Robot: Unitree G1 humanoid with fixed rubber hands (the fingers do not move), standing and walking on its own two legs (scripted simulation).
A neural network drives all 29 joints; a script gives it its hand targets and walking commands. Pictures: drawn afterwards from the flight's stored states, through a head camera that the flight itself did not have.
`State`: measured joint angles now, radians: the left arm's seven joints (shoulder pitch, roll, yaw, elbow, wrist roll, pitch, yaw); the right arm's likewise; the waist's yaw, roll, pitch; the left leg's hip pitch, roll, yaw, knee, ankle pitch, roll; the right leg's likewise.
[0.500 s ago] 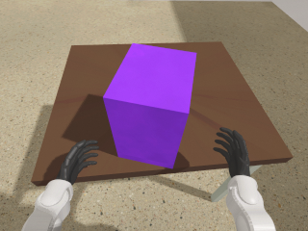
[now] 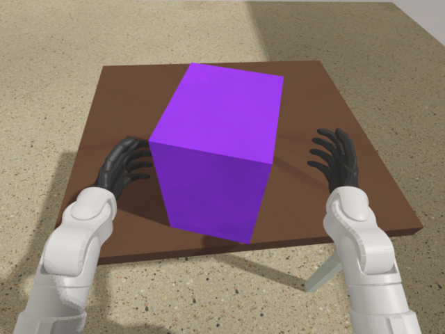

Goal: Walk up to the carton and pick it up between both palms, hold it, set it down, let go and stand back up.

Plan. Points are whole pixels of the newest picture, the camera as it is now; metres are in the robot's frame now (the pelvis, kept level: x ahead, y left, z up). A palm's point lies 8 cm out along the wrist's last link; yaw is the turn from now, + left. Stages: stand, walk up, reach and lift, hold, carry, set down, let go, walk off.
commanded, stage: reach and lift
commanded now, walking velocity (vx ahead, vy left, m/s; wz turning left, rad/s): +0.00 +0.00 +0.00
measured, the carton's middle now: (221, 158) +0.43 +0.03 +0.05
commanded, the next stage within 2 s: none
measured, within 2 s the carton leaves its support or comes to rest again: neither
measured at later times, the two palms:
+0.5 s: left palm (101, 134) +0.37 +0.22 +0.17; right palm (340, 135) +0.38 -0.16 +0.18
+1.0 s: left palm (103, 83) +0.45 +0.23 +0.21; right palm (340, 93) +0.45 -0.16 +0.21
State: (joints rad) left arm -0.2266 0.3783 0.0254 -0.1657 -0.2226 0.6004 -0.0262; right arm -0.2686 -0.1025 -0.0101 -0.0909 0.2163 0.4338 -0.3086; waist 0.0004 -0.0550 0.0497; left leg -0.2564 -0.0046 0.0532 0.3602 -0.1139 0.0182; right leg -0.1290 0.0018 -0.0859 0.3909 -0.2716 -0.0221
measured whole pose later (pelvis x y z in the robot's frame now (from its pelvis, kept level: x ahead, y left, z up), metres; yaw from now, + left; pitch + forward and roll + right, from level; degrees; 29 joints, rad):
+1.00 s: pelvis +0.01 +0.01 +0.00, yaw +0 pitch +3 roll +0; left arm -0.93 0.44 0.03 0.56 -0.22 0.57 0.00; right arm -1.00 -0.18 -0.15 0.68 0.26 0.48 -0.32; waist -0.03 -0.05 -0.02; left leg -0.30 0.00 0.05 0.37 -0.13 0.02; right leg -0.14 0.01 -0.09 0.34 -0.25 -0.02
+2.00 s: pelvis +0.00 +0.01 -0.01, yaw -1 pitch +15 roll -2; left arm -0.95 0.26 0.03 0.97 -0.17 0.09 0.02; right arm -0.86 -0.05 -0.22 0.89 0.14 0.07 -0.29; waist -0.04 -0.03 -0.07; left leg -0.59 0.02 0.05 0.46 -0.13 0.02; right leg -0.43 0.02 -0.09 0.41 -0.24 -0.01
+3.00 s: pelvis +0.00 +0.01 +0.00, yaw -1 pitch +11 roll -1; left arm -0.95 0.04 0.47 1.05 0.31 -0.01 -0.04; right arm -0.86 0.22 -0.80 0.93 -0.51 -0.07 -0.13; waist -0.04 -0.07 -0.14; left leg -0.50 0.02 0.05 0.39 -0.09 0.02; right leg -0.35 0.03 -0.09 0.37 -0.22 -0.01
